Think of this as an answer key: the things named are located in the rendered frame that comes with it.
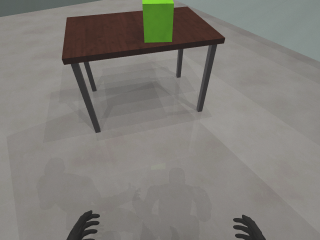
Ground left robot hand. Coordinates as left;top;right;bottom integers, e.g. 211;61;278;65
66;210;100;240

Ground carton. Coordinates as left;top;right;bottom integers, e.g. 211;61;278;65
142;0;174;43

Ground table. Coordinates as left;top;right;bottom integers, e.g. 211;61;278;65
62;6;225;133

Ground right robot hand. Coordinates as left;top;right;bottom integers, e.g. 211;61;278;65
233;215;266;240

